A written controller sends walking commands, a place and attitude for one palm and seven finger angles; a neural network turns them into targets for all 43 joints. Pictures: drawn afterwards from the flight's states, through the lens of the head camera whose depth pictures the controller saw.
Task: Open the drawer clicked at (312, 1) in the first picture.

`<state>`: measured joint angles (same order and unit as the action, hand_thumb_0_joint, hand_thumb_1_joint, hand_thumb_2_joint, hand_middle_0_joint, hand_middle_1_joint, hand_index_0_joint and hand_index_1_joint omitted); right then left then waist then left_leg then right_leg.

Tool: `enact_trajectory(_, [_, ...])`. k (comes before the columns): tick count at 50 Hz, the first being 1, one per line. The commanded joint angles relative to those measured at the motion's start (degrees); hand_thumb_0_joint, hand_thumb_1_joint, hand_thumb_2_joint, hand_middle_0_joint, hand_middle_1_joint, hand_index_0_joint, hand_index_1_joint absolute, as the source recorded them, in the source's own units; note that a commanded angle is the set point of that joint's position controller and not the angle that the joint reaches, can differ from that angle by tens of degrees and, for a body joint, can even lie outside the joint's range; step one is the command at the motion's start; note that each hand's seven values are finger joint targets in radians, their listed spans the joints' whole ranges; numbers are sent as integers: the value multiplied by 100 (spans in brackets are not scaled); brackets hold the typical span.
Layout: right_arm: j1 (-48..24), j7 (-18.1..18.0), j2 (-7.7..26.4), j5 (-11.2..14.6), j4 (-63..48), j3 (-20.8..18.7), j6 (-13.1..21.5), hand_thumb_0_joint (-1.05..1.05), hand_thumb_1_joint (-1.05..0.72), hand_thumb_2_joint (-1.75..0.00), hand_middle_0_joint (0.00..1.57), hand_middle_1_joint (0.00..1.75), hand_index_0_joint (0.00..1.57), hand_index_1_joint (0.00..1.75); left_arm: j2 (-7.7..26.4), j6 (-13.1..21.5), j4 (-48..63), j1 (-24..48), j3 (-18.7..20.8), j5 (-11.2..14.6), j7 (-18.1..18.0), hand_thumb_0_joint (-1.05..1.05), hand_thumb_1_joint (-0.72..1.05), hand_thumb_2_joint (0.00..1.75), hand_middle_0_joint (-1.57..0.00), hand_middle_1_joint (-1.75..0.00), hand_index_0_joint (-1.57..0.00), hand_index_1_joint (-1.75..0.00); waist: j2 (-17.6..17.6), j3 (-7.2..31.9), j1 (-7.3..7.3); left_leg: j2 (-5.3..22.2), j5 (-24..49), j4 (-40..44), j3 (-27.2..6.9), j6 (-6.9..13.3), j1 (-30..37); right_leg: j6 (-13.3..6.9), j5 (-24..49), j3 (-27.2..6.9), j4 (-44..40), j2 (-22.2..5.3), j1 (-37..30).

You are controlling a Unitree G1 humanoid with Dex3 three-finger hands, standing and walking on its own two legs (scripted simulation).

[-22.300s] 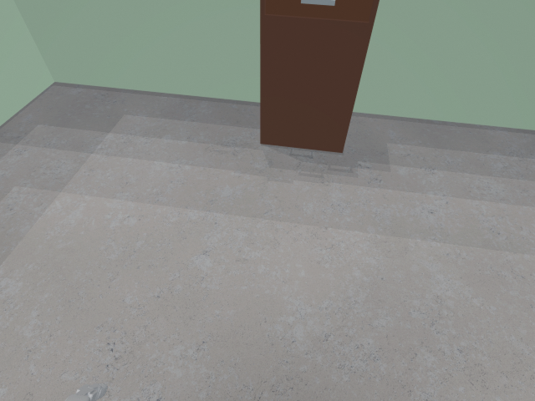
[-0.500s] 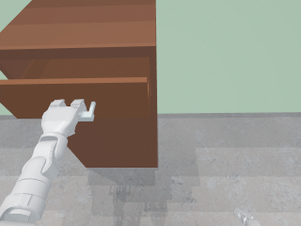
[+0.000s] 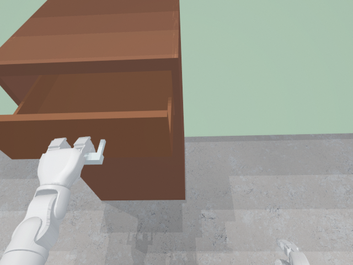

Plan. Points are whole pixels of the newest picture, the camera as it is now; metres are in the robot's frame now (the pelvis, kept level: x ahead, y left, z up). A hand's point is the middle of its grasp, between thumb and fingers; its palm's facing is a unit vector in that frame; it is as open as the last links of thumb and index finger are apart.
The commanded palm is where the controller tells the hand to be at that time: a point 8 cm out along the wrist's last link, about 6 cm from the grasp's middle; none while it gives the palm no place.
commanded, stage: pull the drawer open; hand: left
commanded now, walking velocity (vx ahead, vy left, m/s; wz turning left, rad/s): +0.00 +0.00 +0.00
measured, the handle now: (75, 151) +0.35 +0.28 +0.06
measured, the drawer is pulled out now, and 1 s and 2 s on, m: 0.16 0.27 0.30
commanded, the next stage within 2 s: open the thumb to release the handle in 1.42 s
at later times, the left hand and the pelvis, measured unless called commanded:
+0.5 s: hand (65, 202) +0.23 +0.26 +0.03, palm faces +0.00 -0.06 -1.00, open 5.4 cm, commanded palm +0.20 +0.27 +0.09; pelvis +0.00 +0.00 +0.00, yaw +0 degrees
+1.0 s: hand (57, 225) +0.19 +0.26 +0.03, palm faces -0.01 -0.06 -1.00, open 5.4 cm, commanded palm +0.14 +0.27 +0.09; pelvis +0.00 -0.01 +0.00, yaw -1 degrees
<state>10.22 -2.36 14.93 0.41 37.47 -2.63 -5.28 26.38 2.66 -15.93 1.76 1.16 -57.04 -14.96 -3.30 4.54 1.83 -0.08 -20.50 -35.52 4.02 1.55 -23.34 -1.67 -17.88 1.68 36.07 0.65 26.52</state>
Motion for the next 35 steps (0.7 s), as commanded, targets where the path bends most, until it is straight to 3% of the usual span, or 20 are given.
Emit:
enact_trajectory(1, [-557,-44,630,-54,-857,-200,310,0,-90,-90,20,30,20,30,1245,17,1661,525,765,126,-261,0,90,90,-40,-135,-40,-135,-12,1695,242,-15,2825,283,-280,-41,795,-49,2238,-144,-254,36,-1129])
enact_trajectory(2, [-594,-42,614,-56,-869,-186,317,0,-90,-90,20,30,20,30,1227,-6,1656,269,802,151,-255,0,90,90,-40,-135,-40,-135,48,1624,273,-25,2735,301,-271,-39,746,-44,2210,-129,-264,35,-1157])
enact_trajectory(5, [-705,-68,620,-51,-873,-130,311,0,-90,-90,20,30,20,30,1223,-23,1631,412,801,147,-229,0,90,90,-40,-135,-40,-135,139,1254,206,-28,2342,364,-283,-38,593,-56,1863,-104,-311,39,-1008])
enact_trajectory(11, [-820,-43,540,-107,-896,-108,355,0,-90,-90,20,30,20,30,1169,5,2120,-97,826,90,-250,0,90,90,-40,-135,-40,-135,-98,1505,334,-32,2747,283,-293,-82,858,-62,2139,-146,-251,17,-1076])
enact_trajectory(13, [-857,-32,534,-118,-910,-98,364,0,-90,-90,20,30,20,30,1010,0,2177,-138,700,114,-244,0,90,90,-40,-135,-40,-135,27,1301,289,-25,2626,280,-288,-76,818,-49,2058,-119,-273,24,-962])
enact_trajectory(15, [-904,-51,544,-134,-903,-94,367,0,-90,-90,20,30,20,30,1191,19,2239,-235,896,114,-260,0,90,90,-40,-135,-40,-135,50,1304,319,-37,2534,298,-290,-73,792,-64,2026,-169,-294,32,-1037])
enact_trajectory(16, [-907,-37,514,-142,-925,-81,376,0,-90,-90,20,30,20,30,1152,27,2362,-376,868,93,-268,0,90,90,-40,-135,-40,-135,-57,1415,383,-38,2590,307,-306,-88,830,-66,2014,-151,-259,13,-1074])
enact_trajectory(19, [-951,-13,488,-151,-932,-80,394,0,-90,-90,20,30,20,30,985,33,2510,-568,758,99,-289,0,90,90,-40,-135,-40,-135,21,1313,351,-27,2569,277,-314,-96,840,-61,1972,-136,-257,26,-973])
enact_trajectory(22, [-993,-6,490,-170,-938,-71,399,0,-90,-90,20,30,20,30,1076,42,2617,-990,928,127,-294,0,90,90,-40,-135,-40,-135,141,1284,406,-38,2564,265,-302,-85,774,-59,2117,-183,-256,17,-1073])
enact_trajectory(25, [-1041,4,492,-189,-974,-71,413,0,-90,-90,20,30,20,30,1078,55,2882,-1349,1012,143,-326,0,90,90,-40,-135,-40,-135,14,1331,436,-28,2635,255,-315,-94,806,-65,2136,-208,-248,15,-1107])
enact_trajectory(28, [-1055,3,469,-187,-970,-46,416,0,-90,-90,20,30,20,30,965,49,2842,-1357,935,163,-361,0,90,90,-40,-135,-40,-135,95,1046,382,-47,2174,264,-304,-70,655,-54,1853,-169,-274,4,-937])
enact_trajectory(31, [-1086,-39,475,-197,-940,-46,418,0,-90,-90,20,30,20,30,1260,73,2865,-1396,1218,114,-416,0,90,90,-40,-135,-40,-135,55,1142,436,-71,2002,264,-305,-61,647,-72,1779,-261,-285,-2,-991])
enact_trajectory(35, [-1114,-36,462,-193,-969,-51,420,0,-90,-90,20,30,20,30,1176,84,2994,-1746,1209,149,-434,0,90,90,-40,-135,-40,-135,-49,1172,474,-71,2135,250,-308,-82,656,-88,1894,-282,-264,-2,-1045])
